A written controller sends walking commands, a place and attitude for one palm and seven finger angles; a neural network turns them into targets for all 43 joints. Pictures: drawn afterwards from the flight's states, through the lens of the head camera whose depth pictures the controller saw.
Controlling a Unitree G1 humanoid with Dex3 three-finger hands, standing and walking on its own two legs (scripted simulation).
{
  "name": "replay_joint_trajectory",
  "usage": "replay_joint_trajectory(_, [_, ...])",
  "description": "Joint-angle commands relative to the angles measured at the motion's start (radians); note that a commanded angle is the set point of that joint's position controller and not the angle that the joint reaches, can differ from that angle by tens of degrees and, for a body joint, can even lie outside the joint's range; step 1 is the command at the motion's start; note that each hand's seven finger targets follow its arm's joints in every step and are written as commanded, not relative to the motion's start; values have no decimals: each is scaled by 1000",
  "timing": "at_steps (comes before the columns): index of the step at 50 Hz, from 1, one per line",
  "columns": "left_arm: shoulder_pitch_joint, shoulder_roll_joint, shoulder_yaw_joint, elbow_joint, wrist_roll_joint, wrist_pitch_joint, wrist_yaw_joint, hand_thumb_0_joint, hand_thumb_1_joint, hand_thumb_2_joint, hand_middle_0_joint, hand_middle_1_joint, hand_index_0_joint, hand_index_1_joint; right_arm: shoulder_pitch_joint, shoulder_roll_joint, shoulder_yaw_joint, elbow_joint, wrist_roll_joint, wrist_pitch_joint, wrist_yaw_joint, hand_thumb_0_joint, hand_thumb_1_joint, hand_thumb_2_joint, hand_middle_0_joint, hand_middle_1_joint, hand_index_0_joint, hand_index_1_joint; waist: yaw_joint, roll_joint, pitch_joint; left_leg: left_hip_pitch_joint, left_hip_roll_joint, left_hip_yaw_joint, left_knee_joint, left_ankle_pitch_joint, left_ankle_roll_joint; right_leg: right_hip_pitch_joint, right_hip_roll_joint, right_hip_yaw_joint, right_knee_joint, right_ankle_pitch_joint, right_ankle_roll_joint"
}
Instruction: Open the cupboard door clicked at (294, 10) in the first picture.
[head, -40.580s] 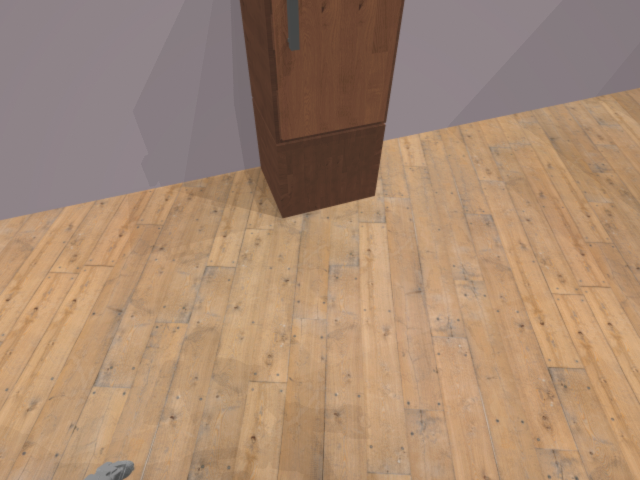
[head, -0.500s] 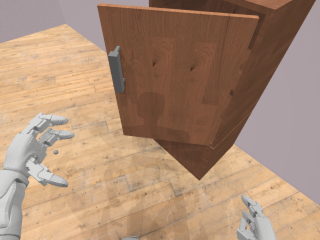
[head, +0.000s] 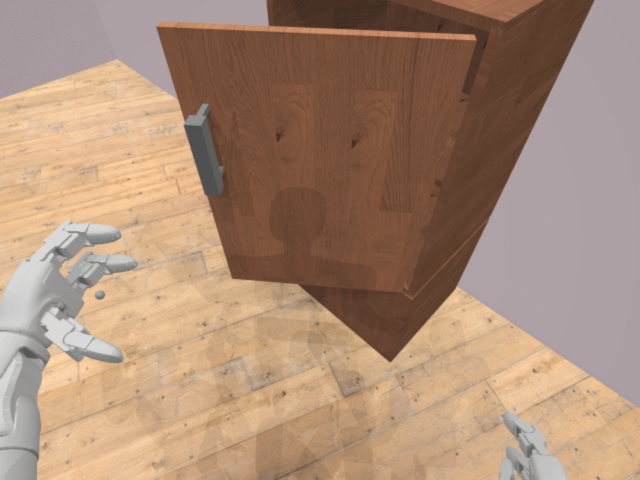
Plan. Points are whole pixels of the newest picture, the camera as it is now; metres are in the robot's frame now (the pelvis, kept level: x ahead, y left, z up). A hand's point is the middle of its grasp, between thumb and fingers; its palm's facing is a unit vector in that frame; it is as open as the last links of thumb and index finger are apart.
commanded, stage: raise the hand with hooked fingers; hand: left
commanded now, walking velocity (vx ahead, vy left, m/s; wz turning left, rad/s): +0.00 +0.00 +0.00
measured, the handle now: (209, 150) +0.58 +0.22 +0.09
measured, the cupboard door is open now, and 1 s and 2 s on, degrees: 39 39 39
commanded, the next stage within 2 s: move the hooked fingers beside the handle in 0.16 s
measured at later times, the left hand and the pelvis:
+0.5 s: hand (111, 271) +0.32 +0.27 +0.10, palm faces -0.01 -1.00 +0.01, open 14.0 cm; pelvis -0.01 +0.01 +0.00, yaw +1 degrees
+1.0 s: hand (139, 219) +0.41 +0.27 +0.10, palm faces -0.04 -1.00 +0.02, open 14.0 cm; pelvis +0.00 +0.02 -0.01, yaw -1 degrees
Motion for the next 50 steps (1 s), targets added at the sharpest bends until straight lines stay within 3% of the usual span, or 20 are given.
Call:
replay_joint_trajectory(1, [-258,300,101,-243,-34,-91,7,0,-500,300,-300,-1200,-300,-1200,-66,-118,-43,-146,5,-52,-18,0,-900,-900,200,300,200,300,6,55,-215,207,-71,7,-66,198,58,8,35,28,-114,311,-3])
replay_joint_trajectory(6, [-248,291,93,-160,-40,-59,-11,0,-500,300,-300,-1200,-300,-1200,-69,-124,-41,-140,11,-45,-25,0,-900,-900,200,300,200,300,6,-6,-168,172,-69,5,-75,160,56,-2,28,35,-130,275,4])
replay_joint_trajectory(8, [-258,295,89,-167,-34,-54,-17,0,-500,300,-300,-1200,-300,-1200,-77,-122,-39,-148,11,-46,-24,0,-900,-900,200,300,200,300,9,45,-193,187,-72,4,-76,167,55,-5,27,34,-123,287,2])
replay_joint_trajectory(11, [-257,280,77,-169,-42,-60,-19,0,-500,300,-300,-1200,-300,-1200,-77,-122,-39,-148,11,-46,-23,0,-900,-900,200,300,200,300,5,-2,-196,185,-69,4,-69,175,56,3,29,38,-124,292,3])
replay_joint_trajectory(13, [-257,281,80,-168,-38,-67,-16,0,-500,300,-300,-1200,-300,-1200,-77,-123,-39,-149,10,-46,-22,0,-900,-900,200,300,200,300,7,13,-204,186,-70,2,-72,171,55,-4,29,32,-119,289,2])
replay_joint_trajectory(19, [-492,293,41,-83,-6,-85,1,0,-500,300,-300,-1200,-300,-1200,-61,-129,-32,-114,10,-38,-39,0,-900,-900,200,300,200,300,-32,43,-167,182,-68,-12,-77,91,51,-80,33,25,-125,176,-3])
replay_joint_trajectory(22, [-611,287,1,-52,18,-92,13,0,-500,300,-300,-1200,-300,-1200,-55,-128,-31,-101,8,-38,-45,0,-900,-900,200,300,200,300,-41,76,-203,198,-67,-22,-76,80,52,-90,31,25,-121,150,-9])
replay_joint_trajectory(27, [-606,352,54,50,37,-96,22,0,-500,300,-300,-1200,-300,-1200,-32,-139,-34,-91,3,-17,-35,0,-900,-900,200,300,200,300,-21,51,-271,185,-64,-22,-60,140,51,-54,32,19,-94,220,-14])
replay_joint_trajectory(28, [-601,330,40,68,38,-94,21,0,-500,300,-300,-1200,-300,-1200,-28,-137,-35,-95,1,-14,-30,0,-900,-900,200,300,200,300,-18,39,-286,185,-66,-22,-60,147,51,-47,33,14,-86,232,-14])
replay_joint_trajectory(30, [-605,335,45,98,42,-90,23,0,-500,300,-300,-1200,-300,-1200,-22,-139,-37,-97,1,-4,-24,0,-900,-900,200,300,200,300,-15,68,-274,182,-64,-16,-56,163,49,-58,34,11,-80,254,-15])
replay_joint_trajectory(31, [-612,348,55,128,41,-88,23,0,-500,300,-300,-1200,-300,-1200,-11,-142,-37,-97,0,3,-21,0,-900,-900,200,300,200,300,-16,31,-270,166,-63,-18,-53,167,50,-53,38,7,-77,255,-17])
replay_joint_trajectory(36, [-674,376,66,159,55,-104,29,0,-500,300,-300,-1200,-300,-1200,18,-152,-46,-103,-1,26,-10,0,-900,-900,200,300,200,300,-22,35,-280,153,-60,-15,-40,193,51,-65,44,8,-59,281,-18])
replay_joint_trajectory(37, [-712,372,52,135,62,-112,30,0,-500,300,-300,-1200,-300,-1200,24,-152,-47,-103,-3,29,-8,0,-900,-900,200,300,200,300,-29,74,-310,173,-60,-15,-38,208,50,-74,43,8,-53,295,-18])
replay_joint_trajectory(41, [-778,344,19,162,63,-133,31,0,-500,300,-300,-1200,-300,-1200,52,-155,-52,-89,-5,45,-7,0,-900,-900,200,300,200,300,-54,45,-308,182,-56,-21,-23,214,53,-106,51,4,-50,288,-19])
replay_joint_trajectory(42, [-808,377,41,172,69,-137,34,0,-500,300,-300,-1200,-300,-1200,60,-160,-55,-81,-5,50,-7,0,-900,-900,200,300,200,300,-55,63,-323,189,-53,-27,-24,218,50,-114,50,4,-46,290,-19])
replay_joint_trajectory(43, [-815,347,15,188,73,-139,32,0,-500,300,-300,-1200,-300,-1200,63,-158,-55,-78,-5,53,-6,0,-900,-900,200,300,200,300,-61,62,-320,195,-53,-28,-24,210,49,-125,50,1,-46,279,-18])
replay_joint_trajectory(45, [-842,355,18,214,78,-140,33,0,-500,300,-300,-1200,-300,-1200,73,-161,-57,-69,-7,61,-5,0,-900,-900,200,300,200,300,-63,84,-327,200,-52,-29,-16,224,48,-138,49,2,-41,289,-19])
replay_joint_trajectory(46, [-848,392,53,216,75,-146,35,0,-500,300,-300,-1200,-300,-1200,84,-164,-57,-65,-11,64,-6,0,-900,-900,200,300,200,300,-54,61,-357,196,-55,-28,-5,256,52,-108,50,4,-33,322,-22])
replay_joint_trajectory(47, [-856,420,69,216,84,-148,36,0,-500,300,-300,-1200,-300,-1200,86,-166,-59,-64,-10,69,-4,0,-900,-900,200,300,200,300,-51,91,-385,208,-52,-28,-3,271,48,-106,48,8,-29,337,-21])
replay_joint_trajectory(50, [-830,405,64,261,89,-145,38,0,-500,300,-300,-1200,-300,-1200,91,-162,-59,-67,-12,84,5,0,-900,-900,200,300,200,300,-47,75,-371,190,-51,-24,1,287,48,-105,48,4,-24,357,-19])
